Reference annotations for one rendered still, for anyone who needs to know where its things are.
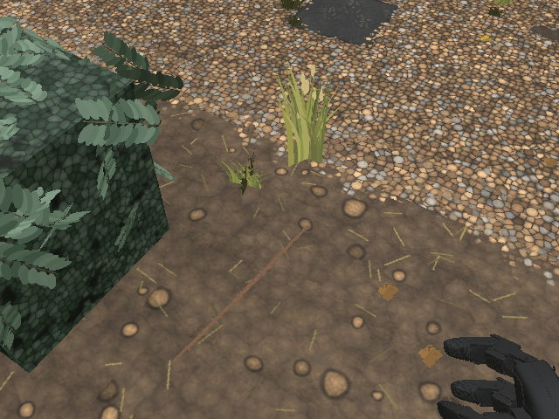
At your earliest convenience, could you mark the right robot hand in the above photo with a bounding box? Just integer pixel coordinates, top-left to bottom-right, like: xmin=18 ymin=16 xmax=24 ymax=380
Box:
xmin=437 ymin=334 xmax=559 ymax=419

